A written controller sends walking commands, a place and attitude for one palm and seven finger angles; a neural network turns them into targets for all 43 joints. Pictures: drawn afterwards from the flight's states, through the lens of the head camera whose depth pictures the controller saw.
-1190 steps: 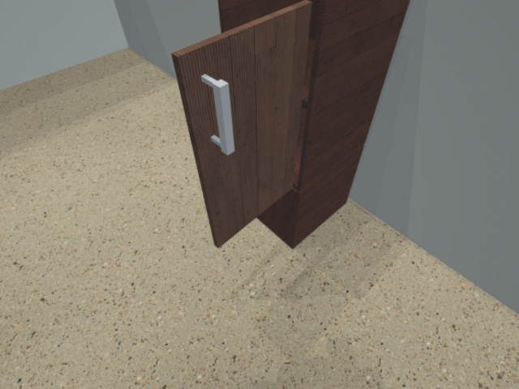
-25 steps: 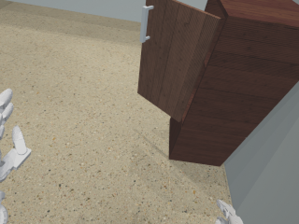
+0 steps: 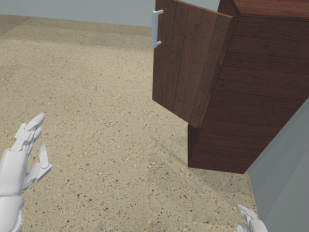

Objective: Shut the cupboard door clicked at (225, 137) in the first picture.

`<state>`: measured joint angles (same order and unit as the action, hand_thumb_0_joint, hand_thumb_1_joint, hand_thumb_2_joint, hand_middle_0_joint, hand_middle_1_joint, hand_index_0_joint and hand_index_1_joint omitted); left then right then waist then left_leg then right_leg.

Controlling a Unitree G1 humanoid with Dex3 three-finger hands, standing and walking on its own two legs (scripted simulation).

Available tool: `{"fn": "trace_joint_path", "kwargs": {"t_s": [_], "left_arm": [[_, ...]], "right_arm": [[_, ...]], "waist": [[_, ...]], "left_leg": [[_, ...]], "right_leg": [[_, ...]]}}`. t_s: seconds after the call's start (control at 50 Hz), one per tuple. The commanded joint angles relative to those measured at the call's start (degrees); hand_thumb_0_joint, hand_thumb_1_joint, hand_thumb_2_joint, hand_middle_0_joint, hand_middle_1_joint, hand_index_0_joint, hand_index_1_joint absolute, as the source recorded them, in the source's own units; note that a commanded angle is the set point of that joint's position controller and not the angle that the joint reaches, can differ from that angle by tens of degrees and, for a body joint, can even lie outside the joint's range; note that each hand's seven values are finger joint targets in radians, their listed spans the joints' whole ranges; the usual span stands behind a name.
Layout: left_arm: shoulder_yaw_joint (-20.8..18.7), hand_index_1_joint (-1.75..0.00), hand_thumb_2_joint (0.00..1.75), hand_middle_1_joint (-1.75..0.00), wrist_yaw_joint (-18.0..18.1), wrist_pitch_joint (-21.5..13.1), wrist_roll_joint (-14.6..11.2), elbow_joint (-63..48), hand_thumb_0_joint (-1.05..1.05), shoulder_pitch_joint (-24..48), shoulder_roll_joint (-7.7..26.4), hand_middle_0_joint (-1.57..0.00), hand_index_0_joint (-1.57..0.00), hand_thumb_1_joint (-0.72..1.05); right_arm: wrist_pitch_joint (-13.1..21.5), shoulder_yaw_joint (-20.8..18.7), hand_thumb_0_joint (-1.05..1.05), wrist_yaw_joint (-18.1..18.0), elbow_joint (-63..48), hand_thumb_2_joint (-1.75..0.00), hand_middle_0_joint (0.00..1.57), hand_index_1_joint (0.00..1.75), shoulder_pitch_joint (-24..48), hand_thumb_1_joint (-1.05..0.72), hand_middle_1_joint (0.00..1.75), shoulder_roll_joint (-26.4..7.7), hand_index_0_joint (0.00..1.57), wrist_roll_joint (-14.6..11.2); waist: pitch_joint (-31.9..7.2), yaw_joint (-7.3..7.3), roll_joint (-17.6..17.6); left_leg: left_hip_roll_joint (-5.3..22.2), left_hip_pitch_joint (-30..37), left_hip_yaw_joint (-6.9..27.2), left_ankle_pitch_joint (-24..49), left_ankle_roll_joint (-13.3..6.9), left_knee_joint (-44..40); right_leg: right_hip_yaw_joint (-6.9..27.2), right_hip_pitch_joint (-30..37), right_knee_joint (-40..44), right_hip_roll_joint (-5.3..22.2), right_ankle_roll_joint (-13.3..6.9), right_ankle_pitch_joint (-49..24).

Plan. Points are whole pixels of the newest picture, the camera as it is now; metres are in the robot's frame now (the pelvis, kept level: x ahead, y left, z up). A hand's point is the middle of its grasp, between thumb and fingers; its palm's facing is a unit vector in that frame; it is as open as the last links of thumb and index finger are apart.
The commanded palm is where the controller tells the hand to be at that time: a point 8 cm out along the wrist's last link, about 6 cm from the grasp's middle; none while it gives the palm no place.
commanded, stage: let the arm hang, fingers relaxed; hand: left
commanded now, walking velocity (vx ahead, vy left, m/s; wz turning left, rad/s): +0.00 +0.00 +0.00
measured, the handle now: (157, 29) +0.90 +0.06 +0.13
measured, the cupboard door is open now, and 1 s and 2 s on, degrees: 54 54 54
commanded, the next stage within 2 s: look to check the result in 1.04 s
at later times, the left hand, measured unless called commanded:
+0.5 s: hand out of the picture -0.07 +0.19 -0.17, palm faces +0.00 -0.98 -0.20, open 7.4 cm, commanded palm none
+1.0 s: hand out of the picture +0.02 +0.18 -0.16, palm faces -0.02 -0.98 -0.20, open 7.4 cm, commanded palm none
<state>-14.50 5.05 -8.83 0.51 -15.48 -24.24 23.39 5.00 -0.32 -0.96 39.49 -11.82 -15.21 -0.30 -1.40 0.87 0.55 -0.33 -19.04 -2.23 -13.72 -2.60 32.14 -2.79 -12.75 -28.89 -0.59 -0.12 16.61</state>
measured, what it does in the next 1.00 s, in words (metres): stands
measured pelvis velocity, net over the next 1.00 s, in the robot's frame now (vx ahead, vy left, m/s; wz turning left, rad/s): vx -0.01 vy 0.00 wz -0.01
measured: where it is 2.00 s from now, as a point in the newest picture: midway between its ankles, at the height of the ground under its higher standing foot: outside the picture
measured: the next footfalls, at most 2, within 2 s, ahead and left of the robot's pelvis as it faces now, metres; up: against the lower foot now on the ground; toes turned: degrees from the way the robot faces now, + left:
none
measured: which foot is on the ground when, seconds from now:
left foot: down 0.00-1.00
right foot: down 0.00-1.00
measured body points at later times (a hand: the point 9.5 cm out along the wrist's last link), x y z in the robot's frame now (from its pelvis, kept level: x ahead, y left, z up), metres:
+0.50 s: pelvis -0.02 +0.00 +0.01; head -0.01 +0.02 +0.46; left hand -0.07 +0.24 -0.15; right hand -0.02 -0.25 -0.14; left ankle +0.03 +0.08 -0.73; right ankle -0.02 -0.12 -0.73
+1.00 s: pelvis -0.01 +0.00 +0.01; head -0.01 +0.00 +0.46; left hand +0.02 +0.23 -0.15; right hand +0.00 -0.24 -0.15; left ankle +0.03 +0.08 -0.73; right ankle -0.02 -0.12 -0.73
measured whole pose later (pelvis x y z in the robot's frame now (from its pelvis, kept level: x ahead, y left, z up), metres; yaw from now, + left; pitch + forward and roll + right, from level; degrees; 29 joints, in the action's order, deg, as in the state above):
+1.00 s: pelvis -0.01 +0.00 +0.01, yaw -1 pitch -1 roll +0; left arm -0.2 1.1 -0.4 1.3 63.9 -13.8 10.2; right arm -0.3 -0.5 -0.9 63.6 -14.5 -11.0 0.9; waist 0.9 -1.0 0.1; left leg -1.4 -12.6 -3.1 -8.0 -2.6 21.9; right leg -1.8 -8.4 -22.6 0.2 -0.3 12.8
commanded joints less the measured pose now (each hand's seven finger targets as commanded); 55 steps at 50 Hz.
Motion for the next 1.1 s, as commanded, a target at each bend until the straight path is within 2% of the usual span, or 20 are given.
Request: {"fn": "trace_joint_path", "kwargs": {"t_s": [0.0, 0.04, 0.06, 0.08, 0.1, 0.14, 0.18, 0.26, 0.3, 0.34, 0.36, 0.38, 0.44, 0.56, 0.68, 0.74, 0.82, 1.08], "left_arm": [[8.6, -0.30, 0.90, -0.30, -4.9, 8.1, 1.4, 26.2, 0.00, 2.6, 0.6, -0.20, -0.20, 0.90], [9.2, -0.30, 0.90, -0.30, -5.0, 7.7, 1.5, 32.2, 0.00, 5.8, 2.2, -0.20, -0.20, 0.90], [9.4, -0.30, 0.90, -0.30, -5.0, 7.5, 1.4, 35.7, 0.00, 7.2, 2.7, -0.20, -0.20, 0.90], [9.7, -0.30, 0.90, -0.30, -4.9, 7.4, 1.4, 38.9, 0.00, 8.6, 3.5, -0.20, -0.20, 0.90], [10.3, -0.30, 0.90, -0.30, -4.8, 7.6, 1.2, 42.2, 0.00, 9.7, 3.0, -0.20, -0.20, 0.90], [11.5, -0.30, 0.90, -0.30, -4.5, 8.2, 0.9, 48.3, 0.00, 10.9, 1.8, -0.20, -0.20, 0.90], [12.1, -0.30, 0.90, -0.30, -4.3, 8.5, 0.9, 53.2, 0.00, 10.4, 1.5, -0.20, -0.20, 0.90], [12.5, -0.30, 0.90, -0.30, -4.2, 8.6, 0.5, 62.4, 0.00, 8.1, -0.5, -0.20, -0.20, 0.90], [12.5, -0.30, 0.90, -0.30, -4.1, 8.5, 0.5, 66.1, 0.00, 7.1, -1.2, -0.20, -0.20, 0.90], [12.4, -0.30, 0.90, -0.30, -4.0, 8.5, 0.4, 69.5, 0.00, 6.0, -2.3, -0.20, -0.20, 0.90], [12.5, -0.30, 0.90, -0.30, -4.0, 8.5, 0.4, 70.8, 0.00, 5.7, -2.5, -0.20, -0.20, 0.90], [12.5, -0.30, 0.90, -0.30, -4.0, 8.4, 0.5, 71.9, 0.00, 5.6, -2.6, -0.20, -0.20, 0.90], [12.7, -0.30, 0.90, -0.30, -3.9, 8.3, 0.5, 75.1, 0.00, 5.0, -4.1, -0.20, -0.20, 0.90], [12.6, -0.30, 0.90, -0.30, -3.6, 8.3, 0.6, 78.2, 0.00, 4.3, -4.9, -0.20, -0.20, 0.90], [12.5, -0.30, 0.90, -0.30, -3.4, 8.3, 0.7, 78.7, 0.00, 4.1, -4.6, -0.20, -0.20, 0.90], [12.6, -0.30, 0.90, -0.30, -3.4, 8.1, 0.6, 78.8, 0.00, 5.3, -5.0, -0.20, -0.20, 0.90], [12.5, -0.30, 0.90, -0.30, -3.4, 8.0, 0.6, 78.5, 0.00, 6.0, -5.1, -0.20, -0.20, 0.90], [12.3, -0.30, 0.90, -0.30, -3.3, 7.6, 0.4, 78.7, 0.00, 7.5, -5.0, -0.20, -0.20, 0.90]], "right_arm": [[-0.5, -3.5, 0.00, 1.4, -1.0, -0.90, 0.20, 0.30, 2.9, -0.90, 0.30, -12.3, 0.20, 0.6], [-1.2, -3.0, 0.00, 1.4, -0.1, -0.90, 0.20, 0.30, 4.3, -0.90, 0.30, -13.3, 0.20, 1.0], [-1.4, -2.9, 0.00, 1.4, 0.4, -0.90, 0.20, 0.30, 4.6, -0.90, 0.30, -13.3, 0.20, 1.2], [-1.8, -2.8, 0.00, 1.5, 0.9, -0.90, 0.20, 0.30, 4.2, -0.90, 0.30, -13.2, 0.20, 1.2], [-2.4, -2.5, 0.00, 1.5, 2.0, -0.90, 0.20, 0.30, 3.9, -0.90, 0.30, -12.6, 0.20, 1.3], [-3.4, -1.8, 0.00, 1.5, 4.0, -0.90, 0.20, 0.30, 3.7, -0.90, 0.30, -10.9, 0.20, 1.6], [-4.0, -1.2, 0.00, 1.5, 5.6, -0.90, 0.20, 0.30, 3.4, -0.90, 0.30, -10.3, 0.20, 1.7], [-4.6, -0.7, 0.00, 0.9, 10.0, -0.90, 0.20, 0.30, 1.9, -0.90, 0.30, -7.7, 0.20, 1.6], [-4.6, -0.9, 0.00, 0.5, 11.9, -0.90, 0.20, 0.30, 0.4, -0.90, 0.30, -7.2, 0.20, 1.4], [-4.7, -1.1, 0.00, 0.1, 13.8, -0.90, 0.20, 0.30, -0.8, -0.90, 0.30, -6.5, 0.20, 1.3], [-4.8, -1.2, 0.00, 0.0, 14.7, -0.90, 0.20, 0.30, -1.3, -0.90, 0.30, -6.2, 0.20, 1.2], [-4.9, -1.4, 0.00, -0.2, 15.2, -0.90, 0.20, 0.30, -2.1, -0.90, 0.30, -6.6, 0.20, 1.1], [-4.9, -1.6, 0.00, -0.5, 17.3, -0.90, 0.20, 0.30, -3.8, -0.90, 0.30, -5.9, 0.20, 1.0], [-5.0, -1.8, 0.00, -0.8, 19.8, -0.90, 0.20, 0.30, -5.5, -0.90, 0.30, -4.9, 0.20, 1.1], [-4.8, -1.8, 0.00, -0.6, 20.9, -0.90, 0.20, 0.30, -5.3, -0.90, 0.30, -4.5, 0.20, 1.0], [-4.7, -1.6, 0.00, -0.6, 21.4, -0.90, 0.20, 0.30, -5.1, -0.90, 0.30, -3.5, 0.20, 1.2], [-4.5, -1.5, 0.00, -0.5, 21.9, -0.90, 0.20, 0.30, -4.7, -0.90, 0.30, -2.9, 0.20, 1.2], [-3.9, -1.2, 0.00, -0.8, 22.5, -0.90, 0.20, 0.30, -3.6, -0.90, 0.30, -3.5, 0.20, 1.0]], "waist": [[-2.7, -1.36, 1.4], [-1.6, -0.90, -7.1], [-1.5, -0.95, -10.4], [-1.7, -1.35, -12.2], [-1.2, -1.71, -11.4], [0.4, -1.98, -6.7], [0.1, -1.65, -0.7], [0.3, -1.29, 7.0], [-0.4, -1.22, 6.7], [0.2, -1.19, 8.3], [1.1, -1.19, 7.8], [2.1, -1.25, 5.5], [4.3, -1.52, 2.0], [6.5, -1.64, -1.8], [6.5, -1.21, -1.4], [7.4, -1.42, -3.3], [6.5, -1.45, -0.4], [3.8, -1.25, 0.6]], "left_leg": [[8.7, 0.8, 8.8, 14.4, -0.4, -4.1], [8.6, -1.3, 11.0, 11.4, -1.0, -6.0], [7.8, -0.4, 11.0, 10.9, -1.0, -5.7], [7.1, 1.1, 10.4, 11.5, -0.6, -5.3], [6.2, 2.5, 9.8, 9.7, -0.3, -5.3], [5.7, 3.9, 9.3, 5.7, 0.0, -7.3], [5.6, 3.5, 9.6, 2.9, 0.1, -9.6], [5.2, 3.1, 9.3, -4.2, 0.6, -13.0], [5.5, 3.9, 9.4, -4.1, 0.5, -13.3], [5.7, 4.5, 9.6, -6.1, 0.5, -14.5], [5.8, 3.9, 9.8, -7.2, 0.5, -15.0], [6.1, 3.9, 10.0, -7.2, 0.4, -15.1], [6.3, 4.6, 10.2, -7.3, 0.2, -15.7], [6.4, 5.2, 9.7, -6.9, -0.1, -16.3], [6.6, 5.0, 9.5, -6.0, -0.1, -16.9], [6.1, 5.3, 8.6, -3.7, 0.1, -16.4], [6.0, 6.2, 8.4, -1.7, 0.4, -16.4], [6.3, 9.2, 7.4, 7.6, 0.7, -14.8]], "right_leg": [[3.1, -3.4, -1.6, 4.5, -1.7, -2.9], [4.2, -1.0, -0.1, 4.3, -1.9, -1.8], [5.7, -1.2, 1.4, 5.2, -2.4, -2.6], [6.8, -1.6, 2.2, 6.2, -3.3, -3.5], [7.9, -3.0, 3.2, 7.0, -3.6, -1.9], [8.7, -4.6, 5.0, 7.1, -3.4, 1.7], [8.5, -2.2, 5.6, 6.3, -2.8, 2.3], [8.2, 0.2, 7.6, 5.8, -2.8, 2.9], [7.5, 1.5, 8.3, 5.8, -2.9, 1.5], [6.9, 1.6, 9.0, 5.6, -3.0, 1.4], [6.7, 1.6, 9.5, 5.5, -2.9, 1.4], [6.5, 1.4, 10.1, 5.4, -2.9, 1.6], [6.4, -0.3, 11.1, 5.6, -2.8, 2.3], [6.5, -1.9, 12.1, 5.7, -2.6, 3.7], [6.5, -1.4, 11.6, 5.6, -2.4, 2.3], [6.8, -2.1, 12.3, 6.1, -2.3, 2.7], [7.0, -1.6, 12.0, 6.1, -2.3, 1.0], [6.6, 2.1, 12.3, 6.4, -2.3, -5.6]]}}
